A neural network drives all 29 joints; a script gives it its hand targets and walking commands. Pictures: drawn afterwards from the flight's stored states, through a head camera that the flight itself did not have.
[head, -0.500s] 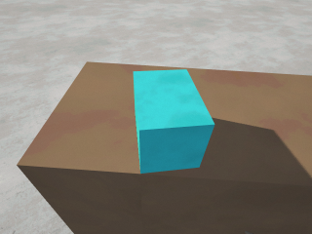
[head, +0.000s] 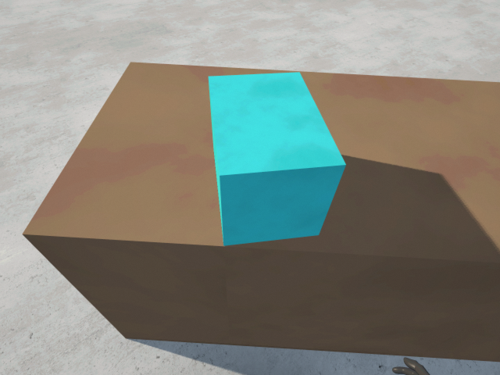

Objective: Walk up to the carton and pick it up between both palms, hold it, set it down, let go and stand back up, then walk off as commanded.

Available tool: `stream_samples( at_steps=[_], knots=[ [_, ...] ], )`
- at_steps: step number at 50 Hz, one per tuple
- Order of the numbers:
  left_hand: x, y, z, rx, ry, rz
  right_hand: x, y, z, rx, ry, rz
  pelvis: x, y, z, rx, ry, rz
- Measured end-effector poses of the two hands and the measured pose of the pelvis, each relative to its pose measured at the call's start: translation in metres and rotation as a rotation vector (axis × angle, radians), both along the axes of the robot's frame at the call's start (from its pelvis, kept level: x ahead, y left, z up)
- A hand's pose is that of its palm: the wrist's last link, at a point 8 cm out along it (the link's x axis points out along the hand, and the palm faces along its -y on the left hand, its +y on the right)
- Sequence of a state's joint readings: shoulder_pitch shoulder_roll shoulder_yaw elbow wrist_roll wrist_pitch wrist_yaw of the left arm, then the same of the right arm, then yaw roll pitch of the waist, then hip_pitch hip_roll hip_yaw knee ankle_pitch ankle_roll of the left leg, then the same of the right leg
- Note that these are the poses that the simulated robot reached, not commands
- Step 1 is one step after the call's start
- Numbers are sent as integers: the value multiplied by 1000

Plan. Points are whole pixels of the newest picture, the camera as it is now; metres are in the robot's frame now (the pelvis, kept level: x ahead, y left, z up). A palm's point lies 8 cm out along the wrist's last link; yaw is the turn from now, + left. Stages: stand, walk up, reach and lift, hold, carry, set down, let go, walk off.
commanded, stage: walk off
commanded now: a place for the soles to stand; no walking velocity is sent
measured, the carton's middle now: (263, 155) +0.51 +0.00 +0.06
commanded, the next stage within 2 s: none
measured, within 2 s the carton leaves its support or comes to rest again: neither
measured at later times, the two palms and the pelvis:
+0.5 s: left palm out of the picture -0.07 +0.32 -0.14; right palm out of the picture -0.03 -0.27 -0.12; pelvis -0.13 +0.03 -0.02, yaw +3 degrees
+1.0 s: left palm out of the picture -0.17 +0.27 -0.11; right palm out of the picture -0.14 -0.33 -0.14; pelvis -0.25 -0.03 -0.02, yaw +0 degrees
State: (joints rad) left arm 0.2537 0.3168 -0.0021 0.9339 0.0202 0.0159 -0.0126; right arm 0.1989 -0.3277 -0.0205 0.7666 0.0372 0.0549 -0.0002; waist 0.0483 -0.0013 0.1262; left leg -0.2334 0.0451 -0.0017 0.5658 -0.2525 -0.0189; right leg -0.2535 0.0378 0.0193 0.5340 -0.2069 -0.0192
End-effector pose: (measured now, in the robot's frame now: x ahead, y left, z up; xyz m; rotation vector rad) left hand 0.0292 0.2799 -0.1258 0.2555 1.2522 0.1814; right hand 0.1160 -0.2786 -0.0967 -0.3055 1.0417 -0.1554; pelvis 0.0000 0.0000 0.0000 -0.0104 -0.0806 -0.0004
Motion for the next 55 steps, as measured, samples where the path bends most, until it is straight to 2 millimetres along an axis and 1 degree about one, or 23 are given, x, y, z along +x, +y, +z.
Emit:
stream_samples(
  at_steps=[6,10,12,15,18,20,23,26,29,33,36,38,43,45,48,50,55],
  knots=[
    [-38,-6,-5,30,33,29,-14,-14,-17,5,30,18,-23,-14,-11,3,-27,28],
    [-58,-3,-1,51,45,29,-24,-17,-20,10,22,8,-42,-14,-11,19,-37,26],
    [-62,1,0,61,36,29,-36,-19,-22,3,33,7,-51,-12,-12,17,-30,30],
    [-62,8,-1,64,-10,33,-60,-19,-28,-19,82,20,-67,-6,-16,5,-4,55],
    [-67,17,-7,55,-50,30,-84,-13,-31,-42,122,33,-86,3,-21,-9,21,72],
    [-74,24,-14,45,-62,30,-101,-6,-34,-56,137,39,-101,12,-26,-21,33,79],
    [-90,32,-22,27,-36,11,-129,4,-28,-65,129,12,-121,23,-25,-9,15,55],
    [-100,39,-18,27,-44,10,-157,5,-17,-82,143,-6,-134,29,-19,-24,5,60],
    [-109,44,-14,36,-51,-1,-169,6,-11,-90,130,-17,-147,31,-16,-21,0,49],
    [-117,46,-11,60,-59,-30,-173,5,-10,-79,67,-27,-164,30,-17,-9,-9,22],
    [-125,44,-8,80,-59,-53,-179,0,-14,-63,31,-35,-178,24,-19,5,-7,2],
    [-131,38,-6,93,-59,-68,-187,-6,-19,-50,18,-44,-188,18,-21,16,-7,-11],
    [-152,16,-2,122,-73,-97,-216,-28,-36,-14,14,-64,-215,-6,-28,51,-14,-34],
    [-164,5,1,127,-85,-99,-230,-36,-44,-1,33,-64,-227,-16,-30,48,-26,-12],
    [-187,-3,13,143,-75,-87,-248,-44,-45,10,63,-65,-241,-26,-22,57,-35,0],
    [-198,-6,20,159,-65,-85,-259,-48,-44,14,67,-68,-250,-31,-18,63,-32,-2],
    [-221,-13,26,171,-69,-88,-289,-59,-44,3,94,-66,-274,-38,-15,69,-15,3]
  ],
)
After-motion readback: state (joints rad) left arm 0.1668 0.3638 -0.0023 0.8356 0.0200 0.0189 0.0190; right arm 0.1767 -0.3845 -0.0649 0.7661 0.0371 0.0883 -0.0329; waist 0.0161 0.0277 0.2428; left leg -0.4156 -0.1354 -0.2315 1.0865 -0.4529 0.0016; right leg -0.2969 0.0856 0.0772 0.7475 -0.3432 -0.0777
